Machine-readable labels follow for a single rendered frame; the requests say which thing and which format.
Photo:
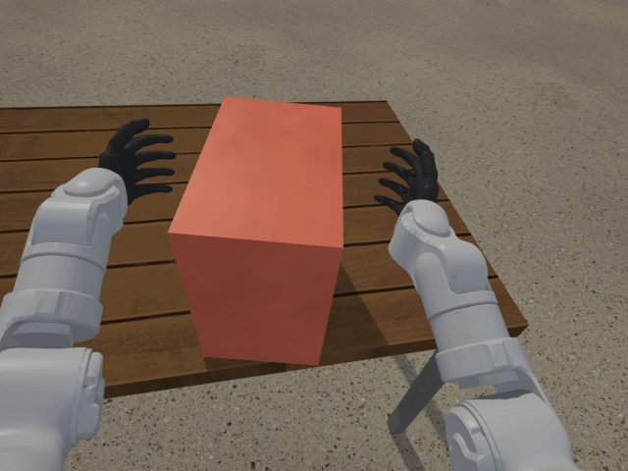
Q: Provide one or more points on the left robot forearm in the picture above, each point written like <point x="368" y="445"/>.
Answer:
<point x="55" y="300"/>

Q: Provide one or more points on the left robot upper arm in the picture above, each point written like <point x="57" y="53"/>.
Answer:
<point x="50" y="398"/>

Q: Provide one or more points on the right robot forearm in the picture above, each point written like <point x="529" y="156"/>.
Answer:
<point x="451" y="276"/>

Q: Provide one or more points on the robot left hand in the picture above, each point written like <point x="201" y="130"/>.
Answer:
<point x="120" y="157"/>

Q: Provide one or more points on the carton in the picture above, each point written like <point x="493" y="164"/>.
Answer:
<point x="258" y="235"/>

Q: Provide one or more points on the robot right hand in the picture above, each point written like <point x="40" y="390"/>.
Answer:
<point x="422" y="183"/>

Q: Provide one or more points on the table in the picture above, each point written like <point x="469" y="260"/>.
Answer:
<point x="147" y="337"/>

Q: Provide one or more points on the right robot upper arm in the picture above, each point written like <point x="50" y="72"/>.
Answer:
<point x="507" y="431"/>

